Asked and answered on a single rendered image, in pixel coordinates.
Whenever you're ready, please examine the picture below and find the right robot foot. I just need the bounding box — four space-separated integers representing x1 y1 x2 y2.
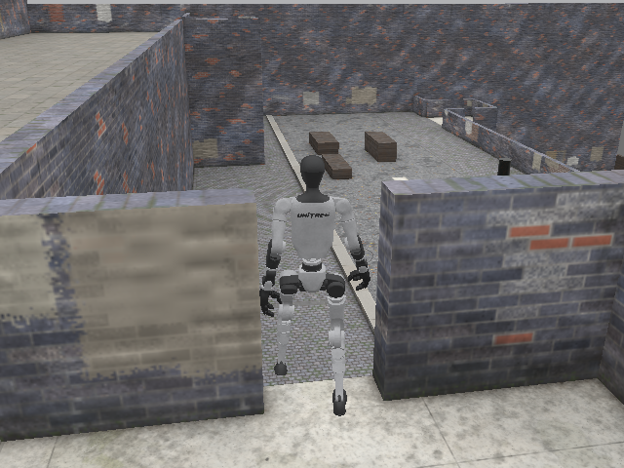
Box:
332 389 347 416

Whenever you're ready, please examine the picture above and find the robot head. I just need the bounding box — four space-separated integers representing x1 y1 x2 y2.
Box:
295 155 330 203

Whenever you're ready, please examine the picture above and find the right robot hand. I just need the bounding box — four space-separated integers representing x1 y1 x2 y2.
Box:
348 269 371 291

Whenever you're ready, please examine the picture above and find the left robot hand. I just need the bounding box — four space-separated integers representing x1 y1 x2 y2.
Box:
259 289 282 317

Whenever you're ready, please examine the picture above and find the right robot forearm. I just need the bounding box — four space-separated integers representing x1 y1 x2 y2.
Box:
350 235 369 273

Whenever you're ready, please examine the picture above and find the left robot forearm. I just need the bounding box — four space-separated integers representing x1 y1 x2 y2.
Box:
260 239 281 291

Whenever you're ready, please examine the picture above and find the robot left upper arm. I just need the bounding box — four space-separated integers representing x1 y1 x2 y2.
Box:
271 197 293 254

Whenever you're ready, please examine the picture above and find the robot right upper arm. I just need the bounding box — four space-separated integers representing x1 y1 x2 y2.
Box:
332 197 360 251

